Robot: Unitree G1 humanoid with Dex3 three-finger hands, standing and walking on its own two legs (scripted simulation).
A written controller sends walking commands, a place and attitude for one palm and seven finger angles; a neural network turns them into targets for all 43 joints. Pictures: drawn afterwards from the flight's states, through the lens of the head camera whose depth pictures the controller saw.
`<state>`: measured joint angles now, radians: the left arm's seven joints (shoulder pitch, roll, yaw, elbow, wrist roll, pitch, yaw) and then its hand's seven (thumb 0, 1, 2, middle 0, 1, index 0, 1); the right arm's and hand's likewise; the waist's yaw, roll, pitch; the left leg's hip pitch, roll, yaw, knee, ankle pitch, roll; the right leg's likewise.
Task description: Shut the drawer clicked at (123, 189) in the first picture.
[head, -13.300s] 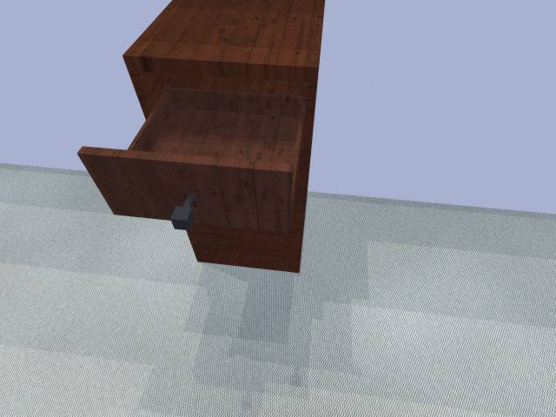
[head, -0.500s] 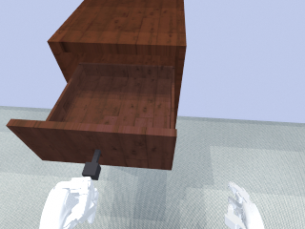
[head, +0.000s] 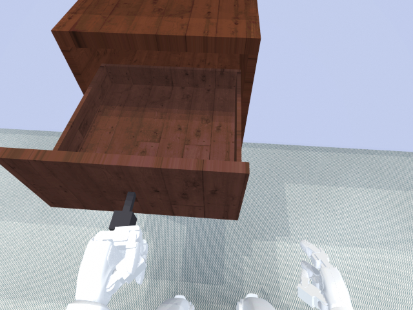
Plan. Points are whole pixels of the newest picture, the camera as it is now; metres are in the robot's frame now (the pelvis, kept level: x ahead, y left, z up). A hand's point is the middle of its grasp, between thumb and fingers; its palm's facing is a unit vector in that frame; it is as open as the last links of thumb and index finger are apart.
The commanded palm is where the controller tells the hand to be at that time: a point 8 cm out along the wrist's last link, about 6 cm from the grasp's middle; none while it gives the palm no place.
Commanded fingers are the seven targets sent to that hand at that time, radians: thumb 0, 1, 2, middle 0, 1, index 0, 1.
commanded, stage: bring the fist close to the handle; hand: left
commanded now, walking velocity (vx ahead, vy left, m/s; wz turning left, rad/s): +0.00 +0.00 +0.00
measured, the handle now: (126, 213) +0.27 +0.15 +0.07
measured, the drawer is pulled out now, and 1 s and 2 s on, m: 0.30 0.25 0.12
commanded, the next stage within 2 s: push the drawer shut in 0.24 s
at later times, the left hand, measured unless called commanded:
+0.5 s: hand (144, 257) +0.20 +0.11 +0.07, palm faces -0.04 -1.00 -0.03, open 3.2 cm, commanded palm +0.19 +0.17 +0.07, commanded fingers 0.00 0.90 0.90 -1.40 -1.60 -1.40 -1.60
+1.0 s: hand (151, 225) +0.25 +0.11 +0.07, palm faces -0.05 -1.00 -0.04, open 3.3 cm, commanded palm +0.24 +0.16 +0.07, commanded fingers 0.00 0.90 0.90 -1.40 -1.60 -1.40 -1.60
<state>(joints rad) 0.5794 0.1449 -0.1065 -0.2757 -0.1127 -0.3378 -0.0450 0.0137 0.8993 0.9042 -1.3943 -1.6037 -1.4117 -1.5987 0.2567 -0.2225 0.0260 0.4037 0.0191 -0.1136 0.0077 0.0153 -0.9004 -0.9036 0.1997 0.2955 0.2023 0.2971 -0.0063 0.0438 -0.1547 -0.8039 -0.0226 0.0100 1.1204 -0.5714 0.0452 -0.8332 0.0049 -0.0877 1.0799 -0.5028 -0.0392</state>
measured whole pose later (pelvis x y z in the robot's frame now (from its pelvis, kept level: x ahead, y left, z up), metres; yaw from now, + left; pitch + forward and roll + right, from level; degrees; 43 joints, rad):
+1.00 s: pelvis +0.00 +0.00 +0.01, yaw +1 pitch +14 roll -1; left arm 0.28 0.15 -0.08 -0.08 -0.11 -0.30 -0.01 0.01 0.90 0.90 -1.41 -1.60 -1.43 -1.60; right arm 0.26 -0.26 0.04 0.44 0.02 -0.09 0.00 0.01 -0.90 -0.90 0.20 0.30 0.20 0.30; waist -0.02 0.05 -0.14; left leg -0.78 -0.03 0.00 1.07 -0.54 0.04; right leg -0.80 0.00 -0.10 1.03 -0.48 -0.04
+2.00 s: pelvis -0.01 +0.00 +0.02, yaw -1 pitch +16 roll +0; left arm -0.34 0.17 0.07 0.55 -0.12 -0.36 -0.01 0.01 0.90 0.90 -1.41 -1.60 -1.43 -1.60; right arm 0.28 -0.25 0.02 0.58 0.02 -0.01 0.01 0.01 -0.90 -0.90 0.20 0.30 0.20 0.30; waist -0.07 0.02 -0.12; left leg -0.77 -0.02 0.03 0.99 -0.49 0.04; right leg -0.81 0.01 -0.07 0.96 -0.43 -0.04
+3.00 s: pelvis -0.02 +0.00 +0.00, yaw -2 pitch +23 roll -1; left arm -0.93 0.36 0.34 1.19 -0.03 -0.47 -0.05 0.01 0.90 0.90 -1.42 -1.60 -1.45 -1.60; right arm 0.40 -0.27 0.04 0.61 -0.03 0.02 0.03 0.01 -0.90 -0.90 0.20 0.30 0.20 0.30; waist -0.20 0.03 -0.12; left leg -0.96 0.00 0.04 1.06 -0.49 0.05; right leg -1.00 0.03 -0.06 1.01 -0.40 -0.03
